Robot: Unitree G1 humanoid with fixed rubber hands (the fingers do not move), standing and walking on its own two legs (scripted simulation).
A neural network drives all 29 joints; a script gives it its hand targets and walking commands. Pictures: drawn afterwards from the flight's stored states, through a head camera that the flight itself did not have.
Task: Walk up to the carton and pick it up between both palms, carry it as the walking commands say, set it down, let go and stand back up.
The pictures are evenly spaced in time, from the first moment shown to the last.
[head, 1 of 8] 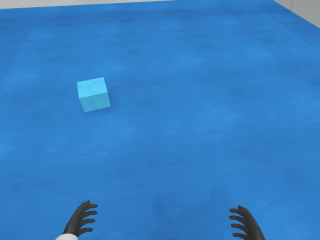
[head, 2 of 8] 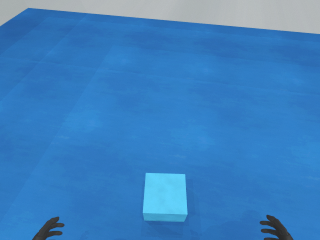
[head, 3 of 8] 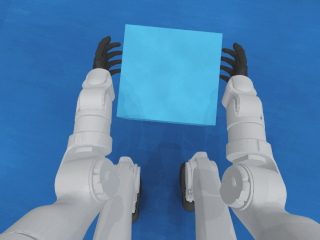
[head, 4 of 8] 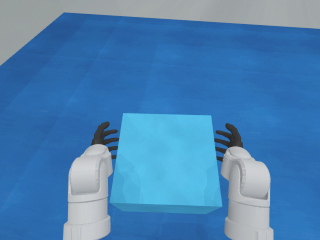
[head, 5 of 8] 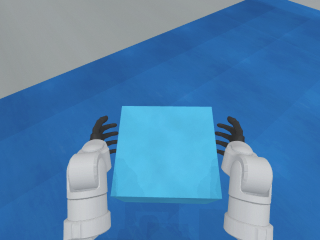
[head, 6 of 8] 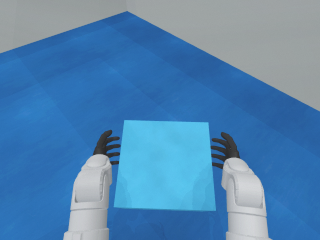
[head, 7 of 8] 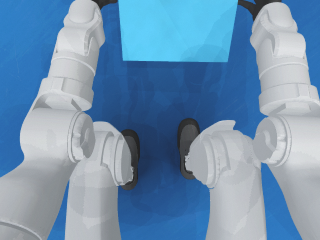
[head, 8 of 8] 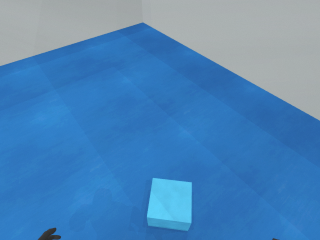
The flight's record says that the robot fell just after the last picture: no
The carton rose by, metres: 0.69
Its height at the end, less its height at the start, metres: +0.00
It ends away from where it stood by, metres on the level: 2.94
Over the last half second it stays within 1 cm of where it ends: yes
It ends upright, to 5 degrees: yes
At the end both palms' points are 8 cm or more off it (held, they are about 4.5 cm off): yes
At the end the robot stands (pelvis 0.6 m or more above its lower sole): yes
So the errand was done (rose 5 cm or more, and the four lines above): yes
